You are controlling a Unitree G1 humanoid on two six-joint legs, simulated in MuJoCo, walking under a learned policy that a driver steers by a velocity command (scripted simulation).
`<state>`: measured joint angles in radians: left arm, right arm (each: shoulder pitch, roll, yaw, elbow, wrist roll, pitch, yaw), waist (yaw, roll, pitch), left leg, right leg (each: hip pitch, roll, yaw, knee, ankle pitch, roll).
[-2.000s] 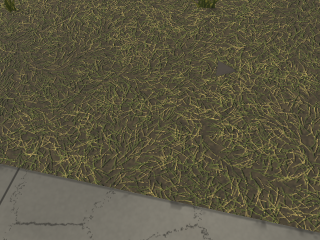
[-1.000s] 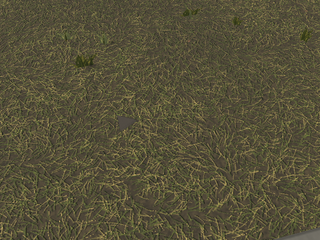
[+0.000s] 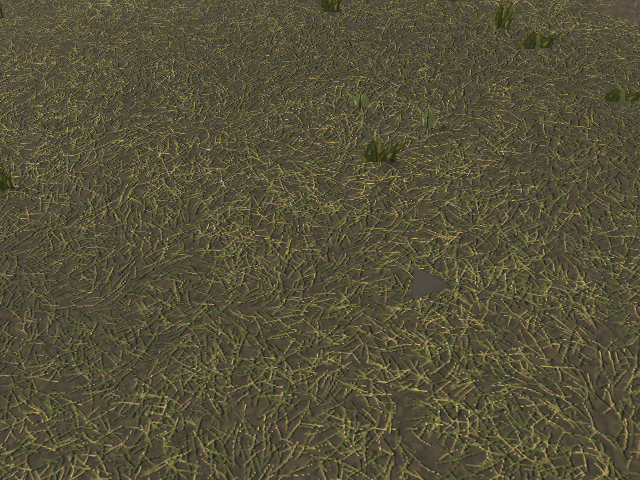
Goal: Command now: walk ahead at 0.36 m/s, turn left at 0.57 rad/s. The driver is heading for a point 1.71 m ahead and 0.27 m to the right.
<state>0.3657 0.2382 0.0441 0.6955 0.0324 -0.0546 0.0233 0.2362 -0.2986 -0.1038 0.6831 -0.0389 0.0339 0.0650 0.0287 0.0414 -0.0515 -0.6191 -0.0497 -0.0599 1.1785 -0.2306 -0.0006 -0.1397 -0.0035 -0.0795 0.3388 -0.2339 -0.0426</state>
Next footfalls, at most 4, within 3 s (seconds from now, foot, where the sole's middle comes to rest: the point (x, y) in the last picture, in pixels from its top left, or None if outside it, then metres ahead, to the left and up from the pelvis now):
0.28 left None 0.21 0.16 -0.79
0.78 right None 0.52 -0.04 -0.79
1.32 left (370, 348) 0.88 -0.02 -0.79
1.86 right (463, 278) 1.10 -0.27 -0.79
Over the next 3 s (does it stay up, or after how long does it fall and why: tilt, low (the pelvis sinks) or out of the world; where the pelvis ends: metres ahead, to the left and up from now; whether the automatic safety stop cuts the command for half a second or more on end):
stays up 1.53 -0.19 -0.03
